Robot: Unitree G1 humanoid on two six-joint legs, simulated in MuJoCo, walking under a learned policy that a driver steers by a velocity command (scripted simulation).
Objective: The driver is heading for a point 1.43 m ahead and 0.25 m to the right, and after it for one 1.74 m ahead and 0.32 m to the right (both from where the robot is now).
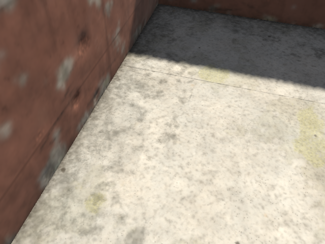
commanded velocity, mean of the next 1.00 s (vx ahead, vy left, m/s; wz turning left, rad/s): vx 0.45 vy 0.00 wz -0.18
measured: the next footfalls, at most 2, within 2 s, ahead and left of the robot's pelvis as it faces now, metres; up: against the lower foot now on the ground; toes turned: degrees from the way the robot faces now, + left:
left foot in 0.10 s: +0.10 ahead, +0.14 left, +0.00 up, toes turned +2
right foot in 0.60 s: +0.49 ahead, -0.08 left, +0.00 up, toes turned -3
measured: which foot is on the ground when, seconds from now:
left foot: up 0.00-0.08, down 0.10-0.60, up 0.62-1.00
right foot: down 0.00-0.10, up 0.12-0.58, down 0.60-1.00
